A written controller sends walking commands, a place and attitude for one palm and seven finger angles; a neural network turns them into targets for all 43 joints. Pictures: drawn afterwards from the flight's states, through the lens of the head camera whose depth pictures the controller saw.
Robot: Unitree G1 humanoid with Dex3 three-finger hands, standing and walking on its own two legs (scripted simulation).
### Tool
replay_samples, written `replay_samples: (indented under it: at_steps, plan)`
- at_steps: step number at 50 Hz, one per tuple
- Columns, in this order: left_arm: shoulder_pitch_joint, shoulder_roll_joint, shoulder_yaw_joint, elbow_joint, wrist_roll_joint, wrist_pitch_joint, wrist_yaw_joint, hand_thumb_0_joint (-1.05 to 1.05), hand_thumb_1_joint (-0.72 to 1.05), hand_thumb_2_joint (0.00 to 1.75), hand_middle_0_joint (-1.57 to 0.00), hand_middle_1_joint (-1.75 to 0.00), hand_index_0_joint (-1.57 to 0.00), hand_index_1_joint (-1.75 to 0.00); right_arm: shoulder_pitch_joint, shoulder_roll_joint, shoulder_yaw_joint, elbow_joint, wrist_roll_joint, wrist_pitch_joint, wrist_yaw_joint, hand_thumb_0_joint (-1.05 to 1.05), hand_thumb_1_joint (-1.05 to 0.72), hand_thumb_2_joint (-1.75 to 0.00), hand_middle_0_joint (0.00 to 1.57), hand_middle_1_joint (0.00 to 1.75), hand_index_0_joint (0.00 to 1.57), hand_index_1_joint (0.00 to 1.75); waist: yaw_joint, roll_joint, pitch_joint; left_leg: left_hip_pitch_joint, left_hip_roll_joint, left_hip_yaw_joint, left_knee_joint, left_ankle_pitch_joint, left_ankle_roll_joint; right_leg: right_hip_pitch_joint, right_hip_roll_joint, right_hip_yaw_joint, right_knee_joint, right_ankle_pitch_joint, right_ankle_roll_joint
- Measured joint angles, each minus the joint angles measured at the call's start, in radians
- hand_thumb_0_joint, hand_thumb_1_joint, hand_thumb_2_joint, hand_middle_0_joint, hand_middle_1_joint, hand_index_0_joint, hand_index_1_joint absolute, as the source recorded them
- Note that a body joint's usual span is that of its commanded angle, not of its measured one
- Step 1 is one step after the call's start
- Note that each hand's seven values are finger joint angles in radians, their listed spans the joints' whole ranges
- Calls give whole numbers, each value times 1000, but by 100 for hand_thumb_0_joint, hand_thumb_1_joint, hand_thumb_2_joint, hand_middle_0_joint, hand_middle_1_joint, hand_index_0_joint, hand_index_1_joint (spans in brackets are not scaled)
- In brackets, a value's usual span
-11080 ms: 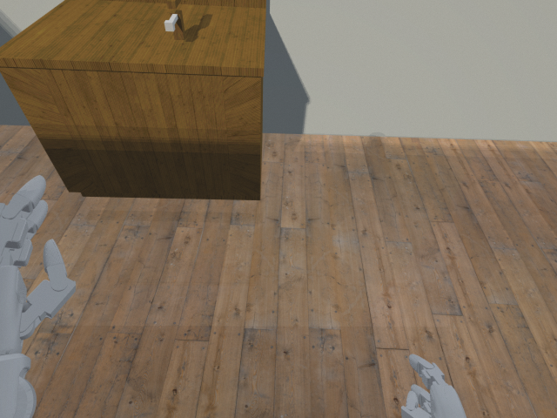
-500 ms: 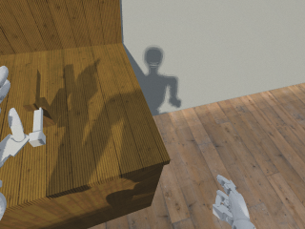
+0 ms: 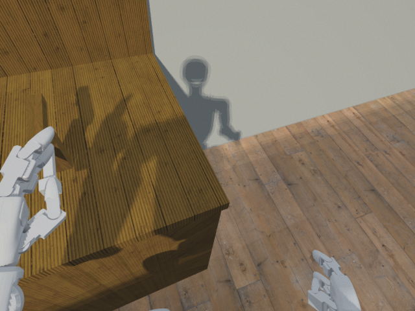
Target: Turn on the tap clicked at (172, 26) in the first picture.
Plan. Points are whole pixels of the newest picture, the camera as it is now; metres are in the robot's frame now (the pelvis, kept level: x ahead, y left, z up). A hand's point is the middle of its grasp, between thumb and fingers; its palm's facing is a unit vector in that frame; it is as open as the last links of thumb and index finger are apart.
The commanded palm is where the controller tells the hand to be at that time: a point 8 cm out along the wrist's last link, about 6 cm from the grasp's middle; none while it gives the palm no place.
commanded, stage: come to a stop and stand still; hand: left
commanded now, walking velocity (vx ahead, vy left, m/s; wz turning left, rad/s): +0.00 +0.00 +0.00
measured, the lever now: (50, 186) +0.32 +0.31 +0.05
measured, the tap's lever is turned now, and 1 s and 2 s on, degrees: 0 0 0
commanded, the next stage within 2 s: look again from close up in 0.74 s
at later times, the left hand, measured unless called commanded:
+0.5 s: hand (9, 200) +0.24 +0.28 +0.16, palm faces +0.41 -0.85 -0.35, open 7.4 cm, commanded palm +0.16 +0.31 +0.18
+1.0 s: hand (24, 197) +0.24 +0.26 +0.17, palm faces +0.41 -0.83 -0.37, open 7.4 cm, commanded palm +0.17 +0.29 +0.18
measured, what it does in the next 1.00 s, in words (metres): stands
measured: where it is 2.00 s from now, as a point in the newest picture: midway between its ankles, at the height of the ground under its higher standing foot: outside the picture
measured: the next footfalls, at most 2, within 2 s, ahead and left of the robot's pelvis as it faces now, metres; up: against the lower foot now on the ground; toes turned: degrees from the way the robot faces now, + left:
none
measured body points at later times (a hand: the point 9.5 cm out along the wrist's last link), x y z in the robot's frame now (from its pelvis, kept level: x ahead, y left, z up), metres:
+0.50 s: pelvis +0.01 +0.02 +0.00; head +0.03 +0.05 +0.45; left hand +0.21 +0.32 +0.18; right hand +0.21 -0.17 -0.06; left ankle +0.05 +0.10 -0.74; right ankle +0.02 -0.14 -0.74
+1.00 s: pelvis +0.03 +0.00 +0.01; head +0.04 +0.02 +0.46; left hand +0.21 +0.30 +0.19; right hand +0.21 -0.22 -0.07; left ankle +0.05 +0.10 -0.74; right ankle +0.02 -0.14 -0.74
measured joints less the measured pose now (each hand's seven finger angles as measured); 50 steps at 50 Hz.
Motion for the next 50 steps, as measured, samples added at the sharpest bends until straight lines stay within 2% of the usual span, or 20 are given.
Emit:
replay_samples:
  at_steps: [3, 7, 11, 15, 17, 20, 24, 29, 38, 44, 50]
  plan:
    - [37, 55, 39, 11, -5, -10, 7, 2, 89, 90, -21, -30, -22, -30, 35, 17, 6, 3, 0, 6, -27, 1, -90, -90, 20, 30, 20, 30, 3, -18, -10, 4, -8, -4, 1, -1, 6, 6, -7, -5, 4, -5, 0]
    - [-62, 85, 125, 82, 0, -19, 35, 2, 88, 90, -22, -30, -22, -30, 68, 26, 17, 25, 3, -8, -37, 1, -90, -90, 20, 30, 20, 30, 38, -14, -11, 2, -19, -21, 6, 2, 15, 16, -14, -20, 2, -10, -8]
    - [-144, 33, 152, 121, 4, -30, 55, 2, 89, 90, -21, -30, -22, -30, 66, 33, 35, 60, -2, -34, -23, 1, -90, -90, 20, 30, 20, 30, 66, 8, -24, 4, -22, -31, 10, -2, 21, 38, -16, -29, -28, 5, 8]
    - [-147, -46, 78, 125, 20, -30, 55, 2, 90, 90, -20, -30, -21, -30, 48, 47, 50, 72, -9, -54, -11, 1, -90, -90, 20, 30, 20, 30, 81, 13, -50, 20, -30, -21, -5, -5, 29, 52, -24, -20, -47, 7, 11]
    - [-144, -66, 38, 136, 33, -28, 49, 2, 90, 90, -20, -30, -21, -30, 32, 55, 58, 69, -12, -59, -9, 1, -90, -90, 20, 30, 20, 30, 80, 10, -56, 28, -36, -16, -14, -4, 32, 55, -30, -16, -48, 4, 11]
    - [-148, -61, 11, 154, 40, -19, 40, 2, 90, 90, -20, -30, -21, -30, 4, 68, 68, 56, -18, -57, -9, 1, -90, -90, 20, 30, 20, 30, 72, 2, -54, 35, -40, -15, -25, -2, 34, 61, -34, -15, -54, 4, 13]
    - [-150, -18, 36, 141, 31, -14, 35, 2, 89, 90, -21, -30, -21, -30, -22, 78, 74, 32, -22, -54, -9, 1, -90, -90, 21, 30, 20, 30, 60, -12, -41, 38, -39, -18, -32, -2, 30, 67, -32, -17, -68, 8, 16]
    - [-135, 15, 79, 80, 16, -24, 39, 2, 89, 90, -21, -30, -21, -30, -24, 66, 66, 18, -23, -48, -6, 1, -90, -90, 21, 30, 20, 30, 58, -22, -32, 42, -41, -22, -40, -5, 26, 74, -33, -22, -78, 5, 16]
    - [-101, -4, 57, 90, 10, -12, 37, 2, 89, 90, -20, -30, -21, -30, -6, 33, 44, 32, -14, -9, -12, 1, -90, -90, 20, 30, 20, 30, 60, -3, -46, 60, -43, -27, -51, -11, 19, 90, -35, -27, -83, -6, 22]
    - [-95, -14, 41, 111, 5, 9, 41, 2, 89, 90, -21, -30, -21, -30, 5, 31, 42, 32, -9, 5, -21, 1, -90, -90, 20, 30, 20, 30, 52, 9, -47, 64, -35, -35, -56, -8, 11, 96, -26, -35, -86, -6, 14]
    - [-83, -10, 41, 95, 0, 4, 45, 2, 89, 90, -21, -30, -21, -30, 15, 30, 41, 36, -8, 6, -25, 1, -90, -90, 20, 30, 20, 30, 49, 19, -55, 62, -25, -42, -56, -7, 2, 97, -16, -40, -90, -5, 4]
